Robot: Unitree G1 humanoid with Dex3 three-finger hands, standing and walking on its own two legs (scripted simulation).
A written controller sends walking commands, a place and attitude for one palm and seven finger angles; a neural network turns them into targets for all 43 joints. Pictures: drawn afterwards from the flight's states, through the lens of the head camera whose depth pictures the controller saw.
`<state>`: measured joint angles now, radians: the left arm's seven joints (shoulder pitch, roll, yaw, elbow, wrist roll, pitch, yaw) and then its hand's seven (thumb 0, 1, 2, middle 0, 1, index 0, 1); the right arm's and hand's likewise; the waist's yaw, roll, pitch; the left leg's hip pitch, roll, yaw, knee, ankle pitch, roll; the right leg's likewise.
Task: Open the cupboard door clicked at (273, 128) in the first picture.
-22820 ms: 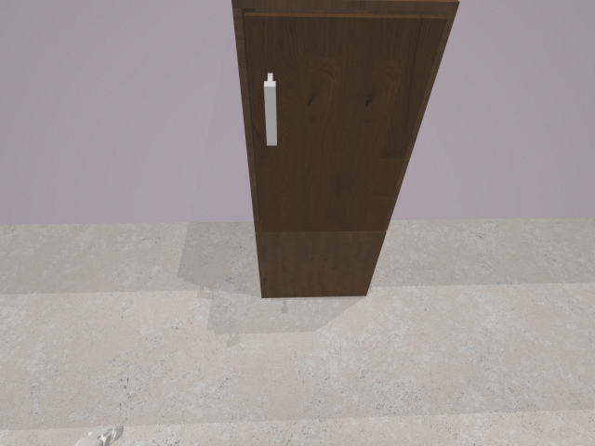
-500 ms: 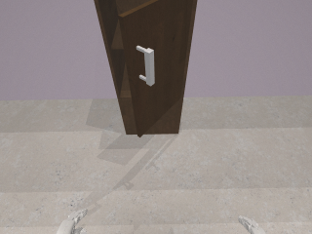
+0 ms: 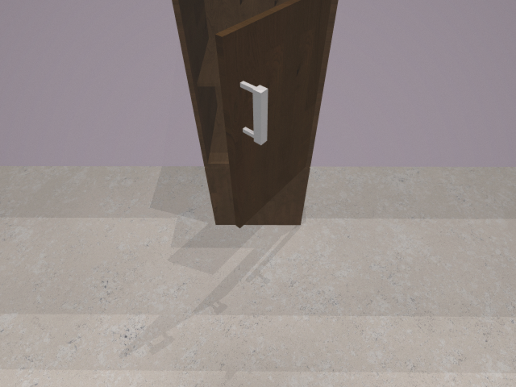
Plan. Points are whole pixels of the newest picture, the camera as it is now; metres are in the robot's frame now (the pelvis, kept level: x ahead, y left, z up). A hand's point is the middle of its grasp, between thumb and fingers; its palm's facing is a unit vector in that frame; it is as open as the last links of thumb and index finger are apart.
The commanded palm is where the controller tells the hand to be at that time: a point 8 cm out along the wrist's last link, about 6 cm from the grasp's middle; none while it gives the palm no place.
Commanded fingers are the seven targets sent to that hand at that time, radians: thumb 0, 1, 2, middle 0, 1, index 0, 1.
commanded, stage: let the arm hang, fingers relaxed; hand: left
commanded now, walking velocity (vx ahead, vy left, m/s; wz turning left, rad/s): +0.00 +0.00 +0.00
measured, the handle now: (253, 113) +0.64 +0.05 +0.07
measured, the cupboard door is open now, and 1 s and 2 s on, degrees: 50 50 50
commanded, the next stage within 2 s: look to check the result in 0.36 s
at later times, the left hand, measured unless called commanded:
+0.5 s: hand out of the picture +0.02 +0.18 -0.17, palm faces +0.04 -0.98 -0.18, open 7.4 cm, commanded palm none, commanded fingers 0.00 0.90 0.90 -0.20 -0.30 -0.20 -0.30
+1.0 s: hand out of the picture +0.06 +0.19 -0.17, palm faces +0.01 -0.97 -0.23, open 7.4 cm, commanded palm none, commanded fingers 0.00 0.90 0.90 -0.20 -0.30 -0.20 -0.30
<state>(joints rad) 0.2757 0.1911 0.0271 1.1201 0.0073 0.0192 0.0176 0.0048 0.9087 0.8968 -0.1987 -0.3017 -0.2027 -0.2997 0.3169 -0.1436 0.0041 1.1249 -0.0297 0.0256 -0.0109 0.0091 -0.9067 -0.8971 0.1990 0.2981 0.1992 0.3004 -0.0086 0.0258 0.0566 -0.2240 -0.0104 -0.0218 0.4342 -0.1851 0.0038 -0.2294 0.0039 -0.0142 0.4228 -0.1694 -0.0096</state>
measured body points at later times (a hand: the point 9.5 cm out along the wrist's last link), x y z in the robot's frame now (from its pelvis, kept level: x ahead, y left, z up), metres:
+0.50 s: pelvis +0.02 +0.01 +0.00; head +0.03 +0.00 +0.45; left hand +0.02 +0.23 -0.16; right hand +0.01 -0.21 -0.16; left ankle +0.03 +0.12 -0.74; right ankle +0.04 -0.11 -0.74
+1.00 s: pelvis +0.03 +0.00 +0.00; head +0.05 -0.01 +0.45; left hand +0.06 +0.24 -0.15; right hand +0.05 -0.24 -0.16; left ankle +0.03 +0.12 -0.74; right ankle +0.04 -0.11 -0.74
